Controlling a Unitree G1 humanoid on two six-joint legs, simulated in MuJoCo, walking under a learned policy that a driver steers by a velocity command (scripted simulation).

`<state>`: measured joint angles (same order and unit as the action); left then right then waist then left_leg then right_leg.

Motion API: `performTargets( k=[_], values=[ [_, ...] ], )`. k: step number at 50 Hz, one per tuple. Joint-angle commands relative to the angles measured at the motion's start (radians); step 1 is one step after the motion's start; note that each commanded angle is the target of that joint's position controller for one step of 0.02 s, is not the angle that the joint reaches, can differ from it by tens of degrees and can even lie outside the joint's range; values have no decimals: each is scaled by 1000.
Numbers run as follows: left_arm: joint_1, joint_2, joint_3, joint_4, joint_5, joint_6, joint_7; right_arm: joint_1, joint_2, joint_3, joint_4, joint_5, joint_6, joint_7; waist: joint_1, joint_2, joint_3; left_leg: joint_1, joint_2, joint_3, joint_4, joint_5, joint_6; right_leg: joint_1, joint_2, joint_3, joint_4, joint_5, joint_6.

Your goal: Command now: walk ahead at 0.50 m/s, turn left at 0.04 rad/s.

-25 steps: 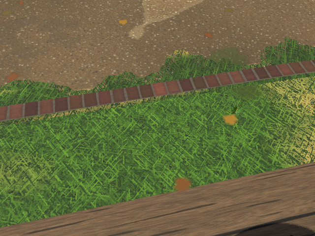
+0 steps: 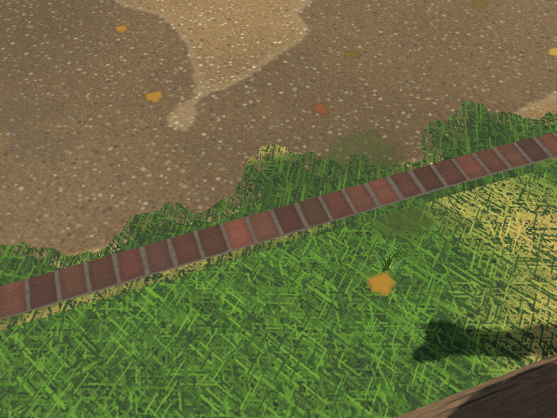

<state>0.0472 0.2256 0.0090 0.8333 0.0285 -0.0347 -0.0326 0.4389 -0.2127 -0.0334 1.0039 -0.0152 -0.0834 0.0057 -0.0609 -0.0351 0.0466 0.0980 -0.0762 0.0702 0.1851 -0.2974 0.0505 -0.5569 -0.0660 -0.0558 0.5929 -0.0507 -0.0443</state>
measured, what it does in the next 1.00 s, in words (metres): walks ahead, turning left: right foot, then left foot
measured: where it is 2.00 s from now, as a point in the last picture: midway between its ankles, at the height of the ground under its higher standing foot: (120, 256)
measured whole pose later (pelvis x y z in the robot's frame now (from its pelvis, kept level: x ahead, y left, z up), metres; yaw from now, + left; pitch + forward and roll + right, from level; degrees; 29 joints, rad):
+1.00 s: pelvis +0.52 +0.08 +0.01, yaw +31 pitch +1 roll +0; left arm 0.05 0.25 0.04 0.77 0.04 -0.02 -0.02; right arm 0.41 -0.26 -0.07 0.91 0.00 -0.05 0.00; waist -0.08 -0.04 0.04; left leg -0.03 -0.15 -0.12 0.28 -0.26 0.13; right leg -0.66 -0.10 0.04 0.77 -0.07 0.06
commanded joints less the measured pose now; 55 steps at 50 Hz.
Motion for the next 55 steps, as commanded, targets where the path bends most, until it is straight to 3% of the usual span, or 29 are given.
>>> performTargets(
  k=[1,2,3,4,5,6,7,8,9,10,14,20,24,27,29,30,31,32,33,34,35,37,38,41,46,51,53,55],
  values=[
    [-7,99,30,-58,2,-25,11,17,-166,-33,-17,-6,-2,-14,56,107,25,-17,304,-115,100,734,115,96,46,-13,-57,-94,-43],
    [110,112,40,-21,5,-35,18,1,-172,-34,-15,-5,1,-14,110,95,-32,-32,281,-105,238,828,102,238,78,-23,-106,-105,-61],
    [287,147,57,36,18,-48,29,-9,-160,-28,-22,-1,3,-12,179,54,-136,-136,231,-74,446,747,84,479,51,8,-143,-84,-89],
    [439,247,82,52,46,-56,44,22,-88,-7,-66,24,0,-5,205,-90,-287,-404,144,-27,780,370,51,776,-224,332,-176,-216,-155],
    [438,297,98,57,30,-42,37,118,-52,-5,-57,37,5,-8,159,-238,-371,-649,2,-50,1022,-257,38,891,-403,695,-304,-251,-239],
    [343,214,82,43,4,-34,34,25,-153,-33,-49,14,17,-15,139,-55,-230,-707,77,-138,1070,-175,54,759,-341,599,-326,-342,-195],
    [249,150,64,28,-2,-39,31,-32,-136,-33,-64,13,13,-7,109,-25,-105,-701,116,-139,1035,-75,55,608,-301,450,-367,-305,-164],
    [206,110,54,26,0,-46,30,-51,-110,-31,-62,13,16,-3,87,-16,-54,-667,146,-132,994,-17,51,517,-258,344,-406,-227,-129],
    [199,83,46,37,-5,-52,33,-57,-101,-33,-57,-2,29,4,68,-21,-14,-636,161,-131,967,14,45,453,-208,246,-427,-148,-89],
    [204,84,45,45,-8,-59,38,-28,-81,-31,-54,-10,43,13,47,-65,-23,-603,167,-122,957,30,32,424,-206,192,-436,-96,-85],
    [268,95,51,76,-17,-86,42,-122,-60,-33,-86,-11,70,30,39,-29,6,-704,182,-97,938,126,9,442,-185,49,-461,79,-82],
    [336,87,47,111,-13,-83,51,-335,-36,-16,-166,-10,67,47,71,-25,54,-758,166,-22,654,304,-2,489,-151,-105,-455,223,-69],
    [399,109,51,141,-10,-72,62,-440,-37,-6,-216,-17,65,54,97,-26,68,-727,136,54,497,281,38,599,-188,-159,-416,358,-68],
    [388,139,59,145,-5,-55,73,-398,-61,-17,-216,-21,67,49,60,-55,26,-628,68,98,459,152,96,678,-205,-204,-270,717,-60],
    [368,170,69,137,-1,-37,74,-264,-92,-35,-181,-21,64,40,0,-68,-55,-480,2,113,434,47,147,688,-212,-215,-34,870,-65],
    [356,180,73,127,-4,-28,69,-141,-118,-52,-144,-25,56,32,-54,-45,-123,-315,-23,93,359,56,178,618,-205,-221,170,770,-53],
    [343,165,69,100,-7,-28,63,-5,-202,-84,-112,-38,51,17,-117,48,-206,-87,103,-106,281,-20,234,417,-170,-227,475,458,-20],
    [353,64,55,18,-22,-39,40,-62,-310,-112,-142,-22,64,9,-30,316,-274,213,396,-696,171,-3,403,-68,84,-158,880,-468,54],
    [229,142,64,-16,-12,-56,35,-36,-306,-110,-146,-1,78,5,-74,118,-269,194,414,-767,83,45,414,-195,75,64,921,-436,45],
    [184,121,57,-33,-22,-71,31,-92,-260,-98,-140,4,77,-5,-39,67,-144,88,404,-623,74,94,376,-230,9,93,857,-341,34],
    [208,121,57,-19,-25,-78,34,-133,-199,-84,-136,7,70,-7,14,-10,-52,-65,360,-528,56,218,323,-166,-28,87,736,-286,33],
    [237,109,56,-10,11,-45,36,-194,-153,-66,-147,13,48,-13,79,-14,-29,-207,263,-390,44,381,268,-36,-56,93,615,-269,54],
    [248,101,56,-10,21,-25,33,-189,-151,-63,-148,17,36,-10,89,-3,-41,-228,239,-363,42,430,261,-5,-56,90,581,-268,65],
    [187,86,52,-44,21,3,23,-136,-193,-71,-139,17,18,-5,84,31,-30,-267,195,-324,24,460,248,-30,-52,61,466,-201,95],
    [-13,96,48,-118,13,7,17,-26,-198,-72,-132,15,25,-3,6,81,-4,-179,174,-356,28,434,195,-138,-31,59,246,-23,108],
    [-151,100,34,-179,4,-7,9,49,-204,-72,-130,3,30,-14,-44,101,1,-64,186,-401,96,536,185,-150,21,59,89,10,89],
    [-164,111,32,-198,-1,-17,8,47,-216,-74,-137,-2,30,-21,-38,114,3,-48,201,-429,132,581,172,-98,40,67,23,-11,71],
    [-65,138,39,-180,-5,-27,14,-15,-237,-79,-157,-4,28,-26,25,128,-15,-105,196,-435,192,664,131,89,69,71,-59,-68,42]
  ],
)
Keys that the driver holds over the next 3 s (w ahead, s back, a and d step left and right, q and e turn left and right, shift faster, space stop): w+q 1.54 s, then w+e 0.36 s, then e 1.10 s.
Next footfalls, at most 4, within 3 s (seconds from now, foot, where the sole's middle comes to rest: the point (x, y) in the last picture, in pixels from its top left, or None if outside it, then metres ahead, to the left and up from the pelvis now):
0.06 right None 0.21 -0.11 -0.77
0.62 left None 0.46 0.10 -0.77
1.16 right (231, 286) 0.82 0.11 -0.77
1.66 left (99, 293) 0.82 0.46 -0.77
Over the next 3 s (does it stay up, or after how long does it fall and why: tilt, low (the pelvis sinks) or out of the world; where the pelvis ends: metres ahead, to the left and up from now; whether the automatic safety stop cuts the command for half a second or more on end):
stays up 0.97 0.56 0.01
